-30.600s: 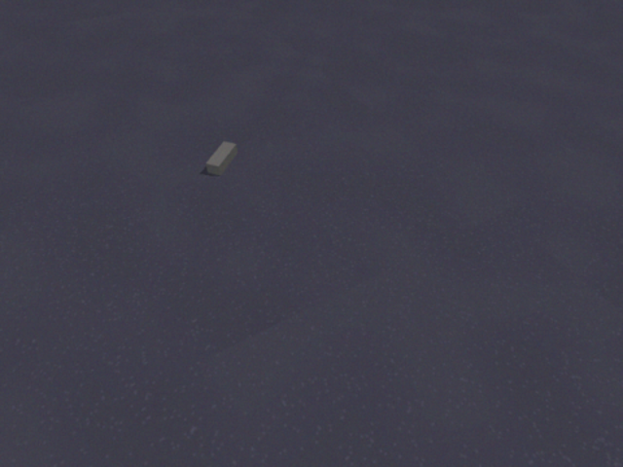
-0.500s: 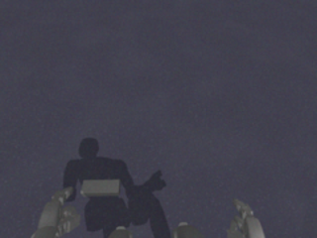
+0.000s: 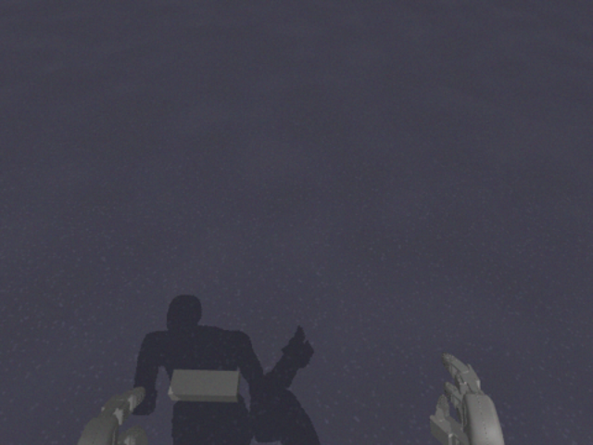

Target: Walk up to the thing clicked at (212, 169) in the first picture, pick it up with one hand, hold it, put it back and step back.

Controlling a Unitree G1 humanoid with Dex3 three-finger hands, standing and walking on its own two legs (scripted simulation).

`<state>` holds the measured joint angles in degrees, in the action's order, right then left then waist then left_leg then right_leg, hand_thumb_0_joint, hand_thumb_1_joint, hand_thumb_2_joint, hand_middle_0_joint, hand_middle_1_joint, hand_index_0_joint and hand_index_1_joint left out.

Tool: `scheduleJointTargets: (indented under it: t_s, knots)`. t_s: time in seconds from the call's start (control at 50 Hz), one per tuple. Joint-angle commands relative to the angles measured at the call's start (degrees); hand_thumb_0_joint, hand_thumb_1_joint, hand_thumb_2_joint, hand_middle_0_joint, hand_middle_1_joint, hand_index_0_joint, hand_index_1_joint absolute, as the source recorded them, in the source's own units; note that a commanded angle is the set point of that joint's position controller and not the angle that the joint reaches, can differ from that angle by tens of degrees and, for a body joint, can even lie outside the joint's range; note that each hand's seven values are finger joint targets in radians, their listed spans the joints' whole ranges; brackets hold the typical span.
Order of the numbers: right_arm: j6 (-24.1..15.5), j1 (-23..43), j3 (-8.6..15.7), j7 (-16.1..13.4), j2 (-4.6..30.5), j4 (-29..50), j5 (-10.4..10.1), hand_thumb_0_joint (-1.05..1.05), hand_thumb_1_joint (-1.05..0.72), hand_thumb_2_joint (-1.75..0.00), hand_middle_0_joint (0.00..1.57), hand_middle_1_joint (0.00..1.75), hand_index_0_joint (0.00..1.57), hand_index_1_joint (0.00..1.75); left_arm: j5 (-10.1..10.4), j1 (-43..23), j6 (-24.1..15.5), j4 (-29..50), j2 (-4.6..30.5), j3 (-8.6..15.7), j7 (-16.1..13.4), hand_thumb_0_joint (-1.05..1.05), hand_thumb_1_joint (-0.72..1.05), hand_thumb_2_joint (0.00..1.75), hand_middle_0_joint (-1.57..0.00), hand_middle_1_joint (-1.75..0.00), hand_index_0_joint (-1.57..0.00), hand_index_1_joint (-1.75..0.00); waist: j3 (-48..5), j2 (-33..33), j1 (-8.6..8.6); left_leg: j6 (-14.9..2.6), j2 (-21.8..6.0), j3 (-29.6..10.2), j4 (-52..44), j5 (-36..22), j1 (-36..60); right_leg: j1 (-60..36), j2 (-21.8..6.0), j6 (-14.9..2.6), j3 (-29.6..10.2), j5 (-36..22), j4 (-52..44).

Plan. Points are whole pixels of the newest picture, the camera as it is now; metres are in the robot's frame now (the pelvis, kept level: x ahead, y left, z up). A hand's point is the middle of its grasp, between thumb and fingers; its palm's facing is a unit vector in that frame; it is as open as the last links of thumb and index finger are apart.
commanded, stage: home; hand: left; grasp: from above
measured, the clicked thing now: (205, 385) +0.46 +0.24 -0.69
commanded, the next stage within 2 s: stand in 1.70 s
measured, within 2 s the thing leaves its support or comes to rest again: neither
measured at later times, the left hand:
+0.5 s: hand out of the picture +0.16 +0.17 -0.05, palm faces +0.03 -0.98 -0.20, open 7.4 cm
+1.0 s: hand out of the picture +0.16 +0.17 -0.05, palm faces +0.03 -0.98 -0.20, open 7.4 cm
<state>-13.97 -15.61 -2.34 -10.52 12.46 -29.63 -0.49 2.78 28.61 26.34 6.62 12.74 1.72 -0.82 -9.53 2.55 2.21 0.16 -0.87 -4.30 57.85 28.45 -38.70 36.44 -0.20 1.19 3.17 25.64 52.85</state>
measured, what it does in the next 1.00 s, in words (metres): stands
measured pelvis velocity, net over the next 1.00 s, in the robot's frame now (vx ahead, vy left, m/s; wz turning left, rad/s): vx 0.00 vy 0.00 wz -0.01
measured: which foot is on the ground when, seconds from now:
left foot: down 0.00-1.00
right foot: down 0.00-1.00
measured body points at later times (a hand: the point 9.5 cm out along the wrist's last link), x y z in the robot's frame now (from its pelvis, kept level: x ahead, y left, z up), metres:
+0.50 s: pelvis +0.00 +0.00 +0.00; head +0.01 +0.00 +0.45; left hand +0.16 +0.23 -0.03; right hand +0.15 -0.25 -0.06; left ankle +0.01 +0.12 -0.68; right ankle +0.01 -0.14 -0.68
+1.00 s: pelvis +0.00 +0.00 +0.00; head +0.01 +0.00 +0.45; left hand +0.16 +0.22 -0.03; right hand +0.16 -0.25 -0.06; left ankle +0.01 +0.12 -0.68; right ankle +0.01 -0.14 -0.68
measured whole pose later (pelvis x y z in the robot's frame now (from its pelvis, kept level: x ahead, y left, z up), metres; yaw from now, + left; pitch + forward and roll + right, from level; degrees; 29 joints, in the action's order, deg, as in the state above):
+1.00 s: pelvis +0.00 +0.00 +0.00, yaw +0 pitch +10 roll -3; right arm -14.3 -16.9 -2.0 -10.8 12.5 -31.0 -0.6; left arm 2.9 28.8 26.2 7.0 12.9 1.6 -0.8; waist -9.4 2.7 2.3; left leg 0.5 -1.1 -4.0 58.1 28.7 -38.9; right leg 37.1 0.1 0.8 2.9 26.0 53.7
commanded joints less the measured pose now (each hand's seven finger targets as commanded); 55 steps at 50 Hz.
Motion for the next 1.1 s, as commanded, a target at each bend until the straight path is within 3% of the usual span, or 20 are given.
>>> scheduleJointTargets:
  t_s: [0.0,0.24,0.3,0.76,1.08]
  knots:
    - [-3.3,3.4,3.0,-0.5,6.9,8.3,0.2,0.0,-0.9,-0.9,0.2,0.3,0.2,0.3,-0.4,-2.4,-3.1,11.6,6.0,3.3,-0.6,0.0,0.9,0.9,-0.2,-0.3,-0.2,-0.3,-3.2,1.2,0.39,-0.77,1.2,1.0,-10.9,-11.2,4.6,-2.8,1.7,-1.46,1.0,-8.5,-8.1]
    - [-3.6,3.2,3.1,-0.7,7.0,7.9,0.1,0.0,-0.9,-0.9,0.2,0.3,0.2,0.3,-0.2,-1.5,-3.1,11.8,6.0,3.4,-0.8,0.0,0.9,0.9,-0.2,-0.3,-0.2,-0.3,-3.6,1.0,-0.04,-0.68,0.9,0.9,-10.8,-11.1,4.2,-2.7,1.8,-1.48,1.0,-8.3,-7.6]
    - [-3.6,2.8,3.4,-0.7,7.4,7.6,0.2,0.0,-0.9,-0.9,0.2,0.3,0.2,0.3,-0.2,-1.1,-3.2,11.2,6.0,3.5,-0.7,0.0,0.9,0.9,-0.2,-0.3,-0.2,-0.3,-4.4,1.0,-0.19,-0.25,0.5,0.4,-10.9,-13.7,4.8,-2.9,2.0,-1.63,1.2,-9.6,-6.7]
    - [-3.8,3.1,3.2,-0.9,6.9,7.8,0.0,0.0,-0.9,-0.9,0.2,0.3,0.2,0.3,-0.3,-2.4,-2.7,11.5,6.1,3.3,-0.6,0.0,0.9,0.9,-0.2,-0.3,-0.2,-0.3,-2.4,-0.3,0.13,-1.11,1.3,1.9,-10.2,-8.7,3.4,-2.2,1.4,-1.06,0.2,-6.6,-8.8]
    - [-3.3,2.8,3.5,-0.7,7.1,7.8,0.1,0.0,-0.9,-0.9,0.2,0.3,0.2,0.3,-0.1,-1.6,-3.3,10.4,6.0,3.1,-0.6,0.0,0.9,0.9,-0.2,-0.3,-0.2,-0.3,-3.6,-0.2,0.26,-0.68,0.8,1.0,-9.9,-13.8,4.0,-2.9,1.7,-1.36,0.8,-10.6,-7.2]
